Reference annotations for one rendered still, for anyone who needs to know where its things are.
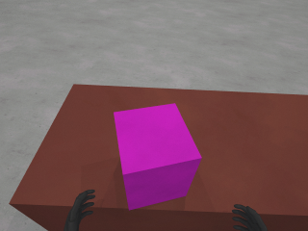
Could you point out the left robot hand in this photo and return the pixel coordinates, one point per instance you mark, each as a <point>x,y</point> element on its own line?
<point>75,215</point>

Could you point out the right robot hand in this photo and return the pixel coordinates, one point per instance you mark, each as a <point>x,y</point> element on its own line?
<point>252,220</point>

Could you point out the carton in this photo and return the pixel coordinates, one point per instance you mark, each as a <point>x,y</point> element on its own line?
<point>158,156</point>

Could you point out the pedestal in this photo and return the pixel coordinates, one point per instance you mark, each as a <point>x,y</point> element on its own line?
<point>253,145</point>

